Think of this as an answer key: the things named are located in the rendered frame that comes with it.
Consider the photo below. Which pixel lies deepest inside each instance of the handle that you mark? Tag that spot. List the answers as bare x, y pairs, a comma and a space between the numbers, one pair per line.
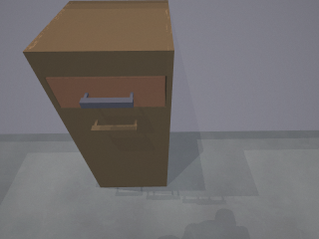
107, 103
115, 129

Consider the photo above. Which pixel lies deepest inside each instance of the drawer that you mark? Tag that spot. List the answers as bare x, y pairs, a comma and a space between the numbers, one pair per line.
149, 91

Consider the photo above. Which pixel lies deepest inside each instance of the cabinet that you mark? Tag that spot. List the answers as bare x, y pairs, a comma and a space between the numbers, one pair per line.
112, 38

